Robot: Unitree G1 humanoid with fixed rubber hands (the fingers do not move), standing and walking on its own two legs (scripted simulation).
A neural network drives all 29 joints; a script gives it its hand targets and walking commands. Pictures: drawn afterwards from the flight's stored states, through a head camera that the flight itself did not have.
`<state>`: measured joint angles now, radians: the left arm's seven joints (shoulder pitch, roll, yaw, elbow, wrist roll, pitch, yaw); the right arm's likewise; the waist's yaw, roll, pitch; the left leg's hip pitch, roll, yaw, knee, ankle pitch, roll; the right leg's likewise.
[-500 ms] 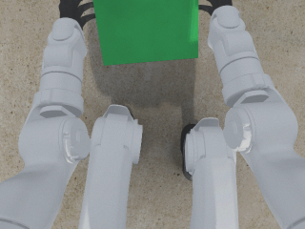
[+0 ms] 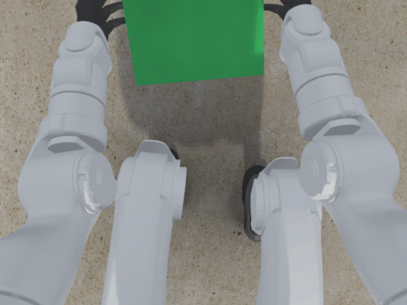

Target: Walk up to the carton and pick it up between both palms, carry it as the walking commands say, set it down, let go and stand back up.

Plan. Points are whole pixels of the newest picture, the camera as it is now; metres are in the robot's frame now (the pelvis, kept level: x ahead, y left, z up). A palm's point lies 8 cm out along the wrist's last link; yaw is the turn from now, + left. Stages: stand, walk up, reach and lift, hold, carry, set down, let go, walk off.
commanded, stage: set down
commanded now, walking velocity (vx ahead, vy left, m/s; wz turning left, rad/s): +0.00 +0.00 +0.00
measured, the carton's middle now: (196, 30) +0.51 +0.08 -0.27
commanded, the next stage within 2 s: none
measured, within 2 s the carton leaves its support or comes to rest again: rests again in 0.28 s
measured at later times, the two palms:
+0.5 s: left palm (97, 24) +0.49 +0.23 -0.18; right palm (294, 9) +0.54 -0.07 -0.19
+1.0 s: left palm (71, 21) +0.48 +0.27 -0.17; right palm (313, 5) +0.55 -0.09 -0.18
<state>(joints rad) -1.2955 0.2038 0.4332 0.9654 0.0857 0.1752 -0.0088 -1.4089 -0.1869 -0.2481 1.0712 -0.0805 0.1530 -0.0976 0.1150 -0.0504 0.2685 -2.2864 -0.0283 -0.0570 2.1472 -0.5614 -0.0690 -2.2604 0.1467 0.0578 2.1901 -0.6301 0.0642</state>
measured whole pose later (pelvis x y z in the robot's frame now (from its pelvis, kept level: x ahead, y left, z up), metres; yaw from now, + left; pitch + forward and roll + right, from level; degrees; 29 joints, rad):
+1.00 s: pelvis -0.01 +0.01 +0.00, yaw +1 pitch +39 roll +0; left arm -1.32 0.35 0.21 1.10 -0.23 -0.01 0.09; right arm -1.41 -0.34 0.01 1.06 0.18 0.06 -0.13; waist 0.10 0.00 0.31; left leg -2.31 -0.01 -0.02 2.14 -0.51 -0.03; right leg -2.27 0.08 0.05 2.18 -0.60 0.06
